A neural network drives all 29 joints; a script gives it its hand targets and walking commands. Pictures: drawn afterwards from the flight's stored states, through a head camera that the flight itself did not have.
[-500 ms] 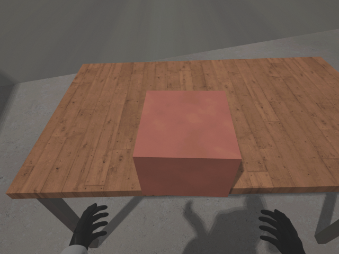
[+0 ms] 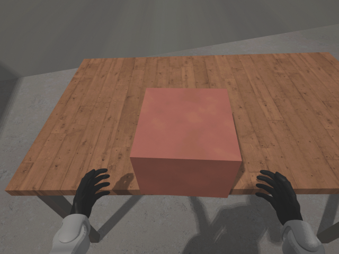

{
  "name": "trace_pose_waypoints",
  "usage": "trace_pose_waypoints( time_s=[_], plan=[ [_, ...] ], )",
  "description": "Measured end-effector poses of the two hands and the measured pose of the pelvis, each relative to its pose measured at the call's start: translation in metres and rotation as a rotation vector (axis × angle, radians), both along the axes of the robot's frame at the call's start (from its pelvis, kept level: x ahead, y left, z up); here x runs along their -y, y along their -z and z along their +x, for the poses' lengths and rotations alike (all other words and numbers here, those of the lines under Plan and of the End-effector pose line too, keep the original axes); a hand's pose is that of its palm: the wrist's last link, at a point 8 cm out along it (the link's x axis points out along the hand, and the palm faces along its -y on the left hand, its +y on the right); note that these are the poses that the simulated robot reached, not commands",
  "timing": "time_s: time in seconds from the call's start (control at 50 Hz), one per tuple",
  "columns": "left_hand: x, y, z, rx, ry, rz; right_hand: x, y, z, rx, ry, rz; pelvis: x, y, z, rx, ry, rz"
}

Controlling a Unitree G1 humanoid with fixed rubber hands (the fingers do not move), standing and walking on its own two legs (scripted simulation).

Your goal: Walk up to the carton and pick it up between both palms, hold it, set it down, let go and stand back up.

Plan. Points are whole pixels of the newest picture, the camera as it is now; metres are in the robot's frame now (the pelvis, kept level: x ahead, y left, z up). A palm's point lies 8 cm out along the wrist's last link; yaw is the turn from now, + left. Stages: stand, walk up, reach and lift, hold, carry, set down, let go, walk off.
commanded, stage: reach and lift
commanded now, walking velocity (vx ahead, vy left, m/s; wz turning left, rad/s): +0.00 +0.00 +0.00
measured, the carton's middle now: (184, 140) +0.43 +0.01 +0.01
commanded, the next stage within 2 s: none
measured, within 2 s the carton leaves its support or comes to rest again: neither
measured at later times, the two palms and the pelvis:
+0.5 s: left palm (86, 162) +0.30 +0.24 +0.08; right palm (282, 166) +0.31 -0.21 +0.07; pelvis +0.02 +0.00 +0.00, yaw +0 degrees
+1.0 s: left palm (93, 129) +0.37 +0.23 +0.12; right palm (281, 128) +0.38 -0.22 +0.12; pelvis -0.01 +0.00 +0.00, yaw -1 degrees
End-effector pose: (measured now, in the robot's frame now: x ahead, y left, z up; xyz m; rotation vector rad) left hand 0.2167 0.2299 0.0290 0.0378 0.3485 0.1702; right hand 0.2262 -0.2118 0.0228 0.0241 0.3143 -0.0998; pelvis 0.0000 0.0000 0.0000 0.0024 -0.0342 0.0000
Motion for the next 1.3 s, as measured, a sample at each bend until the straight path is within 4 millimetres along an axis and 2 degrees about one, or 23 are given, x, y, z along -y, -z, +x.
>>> trace_pose_waypoints(
  time_s=[0.28, 0.42, 0.52, 0.78, 1.06, 1.3],
  plan=[
    [-0.003, -0.016, 0.04, 0.039, 0.02, -0.01, 0.002, -0.02, 0.045, 0.058, -0.002, 0.003, 0.003, 0.0, 0.02, 0.01, -0.006, -0.005],
    [-0.004, -0.038, 0.068, 0.077, 0.035, -0.006, 0.001, -0.042, 0.069, 0.103, -0.006, 0.007, 0.001, 0.0, 0.024, 0.0, 0.002, -0.007],
    [-0.007, -0.05, 0.086, 0.075, 0.028, -0.01, 0.001, -0.048, 0.084, 0.097, -0.012, 0.004, -0.002, -0.001, 0.022, -0.007, 0.007, -0.01],
    [-0.007, -0.064, 0.108, 0.043, 0.019, -0.03, 0.007, -0.062, 0.107, 0.089, -0.028, -0.011, -0.005, -0.001, 0.007, -0.041, 0.017, -0.01],
    [0.004, -0.097, 0.159, 0.061, 0.024, -0.034, 0.003, -0.099, 0.163, 0.073, -0.044, -0.01, 0.004, 0.001, -0.011, -0.113, 0.011, -0.008],
    [-0.011, -0.107, 0.189, 0.041, -0.013, -0.027, -0.008, -0.116, 0.199, 0.043, -0.036, -0.008, 0.008, 0.002, -0.007, -0.161, -0.005, -0.013]
  ],
)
